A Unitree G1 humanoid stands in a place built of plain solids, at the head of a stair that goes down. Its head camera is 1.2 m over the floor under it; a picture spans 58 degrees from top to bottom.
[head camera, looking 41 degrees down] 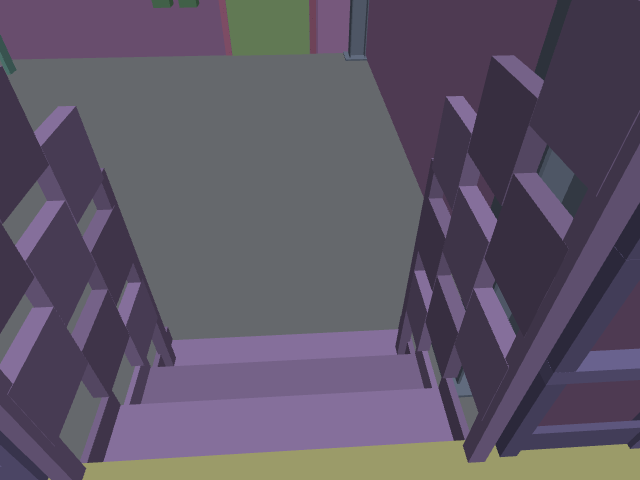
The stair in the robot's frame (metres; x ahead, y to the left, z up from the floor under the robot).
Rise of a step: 0.17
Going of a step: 0.25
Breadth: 1.12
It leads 3 degrees to the left of straight ahead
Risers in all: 4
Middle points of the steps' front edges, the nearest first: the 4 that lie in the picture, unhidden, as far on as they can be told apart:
0.51 0.11 0.00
0.76 0.13 -0.16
1.01 0.14 -0.33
1.26 0.16 -0.49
